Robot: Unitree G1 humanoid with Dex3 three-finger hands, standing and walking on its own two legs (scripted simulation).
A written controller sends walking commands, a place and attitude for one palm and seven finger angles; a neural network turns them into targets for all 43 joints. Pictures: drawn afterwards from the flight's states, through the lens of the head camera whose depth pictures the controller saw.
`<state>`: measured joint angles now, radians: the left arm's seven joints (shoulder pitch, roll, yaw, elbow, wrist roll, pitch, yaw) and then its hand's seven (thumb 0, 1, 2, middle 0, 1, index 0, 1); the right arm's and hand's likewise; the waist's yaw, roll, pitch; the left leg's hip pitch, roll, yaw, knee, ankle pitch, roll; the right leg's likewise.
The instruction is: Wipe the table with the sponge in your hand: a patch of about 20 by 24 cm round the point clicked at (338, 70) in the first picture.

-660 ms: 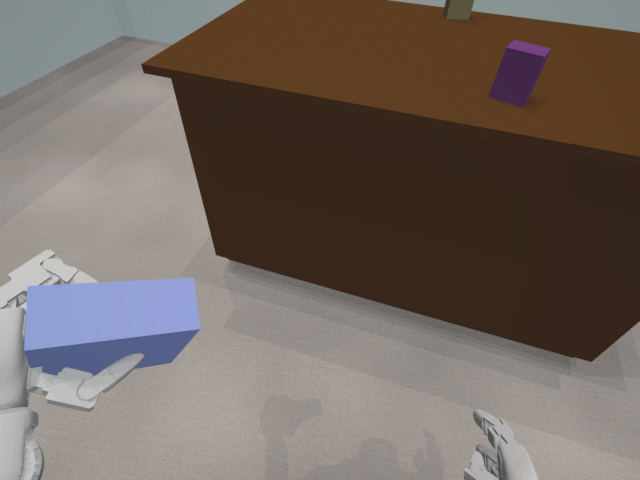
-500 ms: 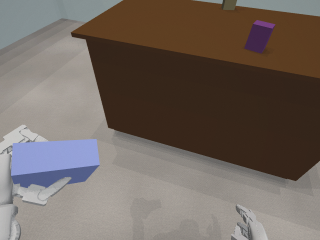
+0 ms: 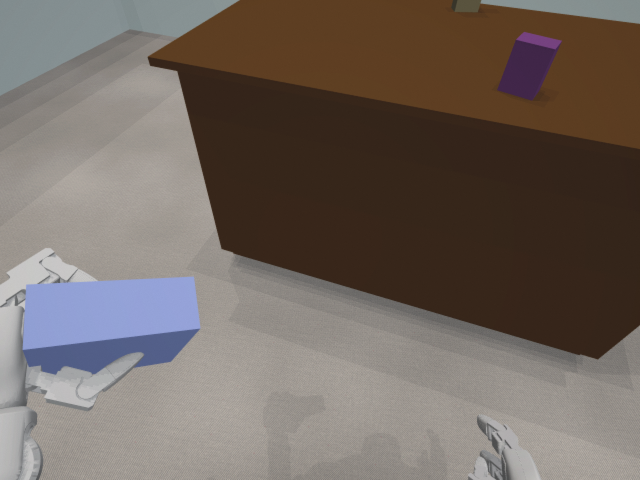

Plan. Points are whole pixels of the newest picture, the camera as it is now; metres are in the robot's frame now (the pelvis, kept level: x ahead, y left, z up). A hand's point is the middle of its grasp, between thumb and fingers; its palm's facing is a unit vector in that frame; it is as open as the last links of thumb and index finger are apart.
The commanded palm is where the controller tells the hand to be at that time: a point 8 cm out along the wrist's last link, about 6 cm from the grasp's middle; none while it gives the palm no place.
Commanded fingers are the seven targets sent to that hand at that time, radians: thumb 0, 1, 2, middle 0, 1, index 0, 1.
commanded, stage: walk around to get in front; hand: left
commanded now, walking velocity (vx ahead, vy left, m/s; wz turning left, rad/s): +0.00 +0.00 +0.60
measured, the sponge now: (137, 328) +0.23 +0.20 +0.14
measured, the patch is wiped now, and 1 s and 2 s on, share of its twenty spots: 0.00 0.00 0.00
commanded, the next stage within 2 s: none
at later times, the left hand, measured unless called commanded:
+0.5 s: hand (2, 450) +0.12 +0.25 +0.16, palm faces +0.55 -0.70 -0.45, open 9.2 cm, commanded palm +0.05 +0.28 +0.18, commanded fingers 0.00 0.10 1.30 -1.20 -1.60 -1.20 -1.60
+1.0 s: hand out of the picture -0.07 +0.24 +0.18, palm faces +0.79 -0.44 -0.43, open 9.2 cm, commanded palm -0.12 +0.25 +0.18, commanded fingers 0.00 0.10 1.30 -1.20 -1.60 -1.20 -1.60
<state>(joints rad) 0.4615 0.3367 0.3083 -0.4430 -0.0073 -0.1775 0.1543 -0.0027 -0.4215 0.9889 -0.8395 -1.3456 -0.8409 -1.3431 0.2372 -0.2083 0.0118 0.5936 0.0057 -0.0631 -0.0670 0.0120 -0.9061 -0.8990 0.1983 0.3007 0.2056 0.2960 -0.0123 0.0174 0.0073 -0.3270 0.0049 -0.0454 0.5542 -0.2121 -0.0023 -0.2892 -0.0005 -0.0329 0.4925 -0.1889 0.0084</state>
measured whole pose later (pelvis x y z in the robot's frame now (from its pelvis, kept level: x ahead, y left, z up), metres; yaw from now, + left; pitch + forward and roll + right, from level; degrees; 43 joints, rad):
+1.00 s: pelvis -0.10 -0.07 +0.00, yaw +34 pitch -2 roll -1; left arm 0.49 0.38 0.36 -0.53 -0.04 -0.15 0.14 0.00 -0.42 1.00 -0.84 -1.35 -0.84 -1.35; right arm 0.23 -0.13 0.04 0.57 0.01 -0.10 -0.03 0.01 -0.90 -0.90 0.20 0.30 0.21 0.30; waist 0.03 0.04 0.04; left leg -0.36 0.01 -0.11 0.55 -0.16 -0.03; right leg -0.29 0.00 -0.05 0.69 -0.44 0.07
